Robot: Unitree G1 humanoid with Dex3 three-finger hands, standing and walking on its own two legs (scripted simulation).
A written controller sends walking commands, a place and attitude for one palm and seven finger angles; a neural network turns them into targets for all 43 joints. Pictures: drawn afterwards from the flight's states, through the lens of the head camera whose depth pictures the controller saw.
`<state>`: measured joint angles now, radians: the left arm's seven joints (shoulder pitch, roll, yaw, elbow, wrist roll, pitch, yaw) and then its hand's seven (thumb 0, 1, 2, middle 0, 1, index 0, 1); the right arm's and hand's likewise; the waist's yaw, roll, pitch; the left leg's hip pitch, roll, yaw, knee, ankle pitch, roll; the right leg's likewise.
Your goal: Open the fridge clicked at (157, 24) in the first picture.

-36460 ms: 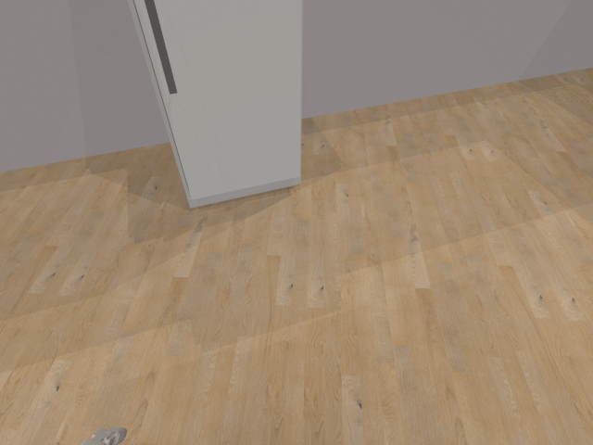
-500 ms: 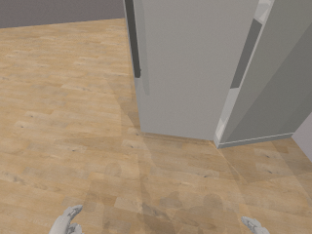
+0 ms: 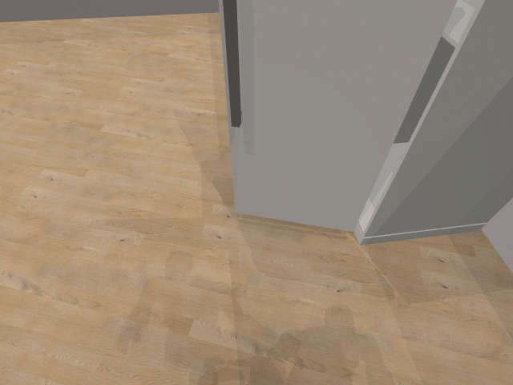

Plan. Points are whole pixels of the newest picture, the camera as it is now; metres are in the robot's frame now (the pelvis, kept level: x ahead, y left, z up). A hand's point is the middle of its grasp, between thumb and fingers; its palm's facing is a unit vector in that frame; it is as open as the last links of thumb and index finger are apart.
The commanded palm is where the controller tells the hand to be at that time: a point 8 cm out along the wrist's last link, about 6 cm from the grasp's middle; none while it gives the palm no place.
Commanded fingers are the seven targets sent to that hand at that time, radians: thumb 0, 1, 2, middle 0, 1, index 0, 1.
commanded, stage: let the arm hang, fingers relaxed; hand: left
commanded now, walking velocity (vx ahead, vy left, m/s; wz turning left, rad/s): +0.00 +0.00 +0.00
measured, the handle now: (234, 42) +0.87 +0.12 +0.11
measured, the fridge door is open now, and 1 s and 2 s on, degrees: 71 71 71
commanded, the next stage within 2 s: look to check the result in 0.40 s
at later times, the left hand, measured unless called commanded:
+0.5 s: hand (140, 383) +0.15 +0.22 -0.16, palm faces -0.07 -0.95 -0.30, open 7.4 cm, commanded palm none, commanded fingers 0.00 0.90 0.90 -0.20 -0.30 -0.20 -0.30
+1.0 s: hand (140, 379) +0.15 +0.22 -0.15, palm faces -0.06 -0.94 -0.34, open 7.4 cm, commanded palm none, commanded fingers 0.00 0.90 0.90 -0.20 -0.30 -0.20 -0.30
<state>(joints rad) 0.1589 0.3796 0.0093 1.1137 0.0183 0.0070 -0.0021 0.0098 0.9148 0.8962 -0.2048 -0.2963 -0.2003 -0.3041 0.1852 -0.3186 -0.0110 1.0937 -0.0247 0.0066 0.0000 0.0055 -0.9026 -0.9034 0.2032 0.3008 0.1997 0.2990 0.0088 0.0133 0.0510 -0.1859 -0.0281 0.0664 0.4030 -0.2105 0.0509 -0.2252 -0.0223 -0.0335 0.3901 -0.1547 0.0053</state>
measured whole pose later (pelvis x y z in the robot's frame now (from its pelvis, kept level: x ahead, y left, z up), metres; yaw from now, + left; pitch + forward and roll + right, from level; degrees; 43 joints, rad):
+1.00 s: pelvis +0.06 -0.02 +0.01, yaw -1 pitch +0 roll +0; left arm 0.09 0.33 -0.01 1.13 0.01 -0.02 0.01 0.01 0.91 0.90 -0.21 -0.30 -0.20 -0.30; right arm 0.11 -0.32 0.00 1.15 -0.02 0.00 -0.01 0.00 -0.90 -0.90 0.20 0.30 0.20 0.30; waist -0.01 0.01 0.03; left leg -0.03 0.01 0.08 0.26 -0.23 0.01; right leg -0.09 0.02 -0.02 0.29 -0.19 -0.02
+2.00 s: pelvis +0.05 -0.02 +0.01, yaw -2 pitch -1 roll +0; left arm 0.10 0.32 -0.01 1.14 0.01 -0.01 0.00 0.01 0.91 0.90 -0.21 -0.30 -0.20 -0.30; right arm 0.12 -0.31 0.00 1.15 -0.02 -0.01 -0.01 0.00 -0.90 -0.90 0.20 0.30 0.20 0.30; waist -0.01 -0.01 0.04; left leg -0.03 0.01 0.08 0.25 -0.21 0.01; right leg -0.09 0.02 -0.02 0.26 -0.16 -0.02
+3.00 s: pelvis +0.05 -0.01 +0.01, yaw -1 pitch -1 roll +0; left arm 0.10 0.33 -0.01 1.15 0.01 -0.01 0.00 0.01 0.91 0.90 -0.21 -0.30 -0.20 -0.30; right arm 0.12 -0.31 0.00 1.16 -0.02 -0.01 -0.01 0.00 -0.90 -0.90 0.20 0.30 0.20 0.30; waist -0.01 -0.01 0.04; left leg -0.03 -0.01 0.08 0.24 -0.20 0.03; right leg -0.09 0.01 -0.02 0.26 -0.15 -0.01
